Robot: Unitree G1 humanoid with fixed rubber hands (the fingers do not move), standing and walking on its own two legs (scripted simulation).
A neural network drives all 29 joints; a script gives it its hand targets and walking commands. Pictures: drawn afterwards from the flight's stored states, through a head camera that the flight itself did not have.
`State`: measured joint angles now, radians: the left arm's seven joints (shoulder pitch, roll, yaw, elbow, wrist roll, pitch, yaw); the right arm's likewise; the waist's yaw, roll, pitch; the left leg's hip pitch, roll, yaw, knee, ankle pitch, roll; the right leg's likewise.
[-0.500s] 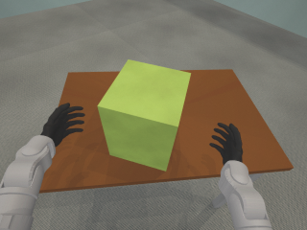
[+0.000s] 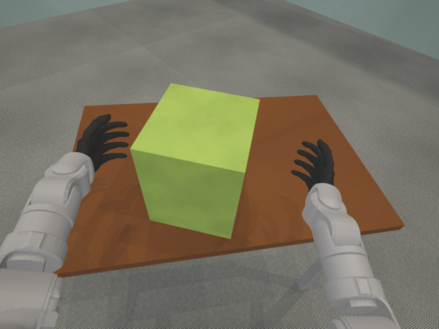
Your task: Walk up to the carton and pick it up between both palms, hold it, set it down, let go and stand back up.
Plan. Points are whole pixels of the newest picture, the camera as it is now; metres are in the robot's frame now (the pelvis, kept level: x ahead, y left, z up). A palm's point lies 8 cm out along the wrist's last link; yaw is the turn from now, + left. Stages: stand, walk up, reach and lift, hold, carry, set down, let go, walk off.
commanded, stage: reach and lift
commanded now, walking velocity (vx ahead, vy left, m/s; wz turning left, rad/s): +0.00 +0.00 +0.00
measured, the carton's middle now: (201, 163) +0.47 -0.02 +0.01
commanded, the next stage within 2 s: none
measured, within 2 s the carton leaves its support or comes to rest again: neither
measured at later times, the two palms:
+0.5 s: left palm (114, 123) +0.48 +0.15 +0.13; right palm (320, 152) +0.39 -0.24 +0.12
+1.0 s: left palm (116, 118) +0.50 +0.15 +0.12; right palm (315, 150) +0.40 -0.24 +0.11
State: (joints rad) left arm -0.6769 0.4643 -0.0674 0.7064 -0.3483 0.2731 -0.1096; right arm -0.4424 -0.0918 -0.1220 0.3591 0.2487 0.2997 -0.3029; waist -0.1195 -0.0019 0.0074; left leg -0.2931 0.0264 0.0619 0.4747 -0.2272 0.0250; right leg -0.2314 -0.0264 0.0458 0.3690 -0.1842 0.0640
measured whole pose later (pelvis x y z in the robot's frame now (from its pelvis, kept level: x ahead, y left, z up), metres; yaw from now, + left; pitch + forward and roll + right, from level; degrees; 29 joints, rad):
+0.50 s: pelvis +0.00 -0.01 -0.01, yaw +0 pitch +10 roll -2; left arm -1.05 0.44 -0.13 1.23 -0.37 0.10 -0.08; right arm -0.80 -0.12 -0.11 0.80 0.25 0.17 -0.27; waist -0.19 0.00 -0.11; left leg -0.47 0.04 0.05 0.53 -0.24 0.02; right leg -0.41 -0.01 0.04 0.43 -0.20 0.06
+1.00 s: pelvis +0.00 -0.01 -0.01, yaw +0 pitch +16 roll -2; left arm -1.24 0.46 -0.20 1.55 -0.39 -0.05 -0.09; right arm -0.94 -0.09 -0.13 1.04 0.22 0.07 -0.25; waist -0.23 -0.01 -0.18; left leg -0.61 0.04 0.03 0.53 -0.21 0.01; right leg -0.55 -0.01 0.02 0.44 -0.18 0.05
